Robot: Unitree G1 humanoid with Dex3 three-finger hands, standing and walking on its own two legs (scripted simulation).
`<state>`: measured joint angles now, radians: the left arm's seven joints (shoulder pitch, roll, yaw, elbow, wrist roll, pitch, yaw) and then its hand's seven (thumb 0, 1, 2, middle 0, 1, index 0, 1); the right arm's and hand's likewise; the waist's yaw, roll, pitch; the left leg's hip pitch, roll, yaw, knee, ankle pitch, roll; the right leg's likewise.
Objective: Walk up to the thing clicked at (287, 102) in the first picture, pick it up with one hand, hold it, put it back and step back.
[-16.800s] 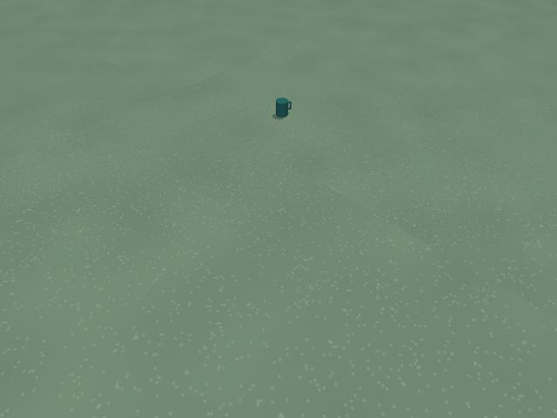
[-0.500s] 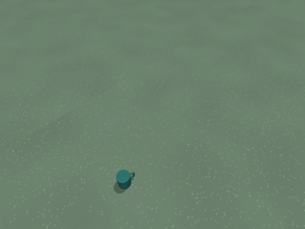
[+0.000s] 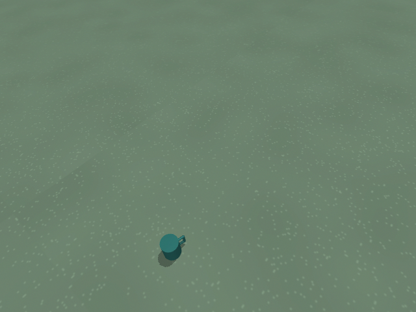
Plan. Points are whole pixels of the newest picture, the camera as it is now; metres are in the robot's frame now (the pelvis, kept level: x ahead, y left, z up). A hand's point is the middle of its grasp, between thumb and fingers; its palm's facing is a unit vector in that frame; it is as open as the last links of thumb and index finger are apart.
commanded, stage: walk up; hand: left
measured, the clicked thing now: (174, 245) +0.54 +0.21 -0.71
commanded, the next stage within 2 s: stand in 0.60 s
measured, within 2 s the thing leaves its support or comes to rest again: neither
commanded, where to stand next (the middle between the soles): +0.14 +0.01 m, yaw -4 degrees
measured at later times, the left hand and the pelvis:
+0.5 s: hand out of the picture +0.11 +0.27 -0.14, palm faces -0.09 -0.93 -0.37, open 7.4 cm; pelvis +0.01 +0.01 +0.01, yaw -4 degrees
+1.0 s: hand out of the picture +0.14 +0.25 -0.13, palm faces -0.09 -0.94 -0.34, open 7.4 cm; pelvis +0.03 +0.00 +0.02, yaw -2 degrees
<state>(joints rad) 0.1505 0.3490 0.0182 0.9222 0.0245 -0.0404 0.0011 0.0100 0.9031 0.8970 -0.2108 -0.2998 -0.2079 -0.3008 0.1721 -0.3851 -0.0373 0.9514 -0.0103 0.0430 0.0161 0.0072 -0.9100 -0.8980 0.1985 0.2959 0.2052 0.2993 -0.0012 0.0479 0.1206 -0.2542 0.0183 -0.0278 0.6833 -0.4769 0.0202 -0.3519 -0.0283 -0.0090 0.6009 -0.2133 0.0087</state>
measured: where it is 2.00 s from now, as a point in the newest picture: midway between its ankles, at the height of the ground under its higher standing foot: outside the picture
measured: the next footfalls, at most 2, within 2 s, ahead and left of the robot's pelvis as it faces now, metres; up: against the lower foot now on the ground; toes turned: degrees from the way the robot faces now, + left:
none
